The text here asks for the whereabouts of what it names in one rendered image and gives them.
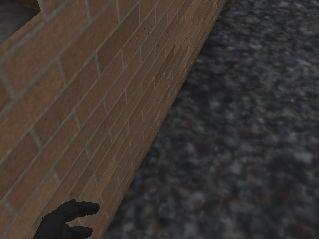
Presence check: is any robot left hand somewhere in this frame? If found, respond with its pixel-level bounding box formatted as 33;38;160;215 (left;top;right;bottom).
31;199;100;239

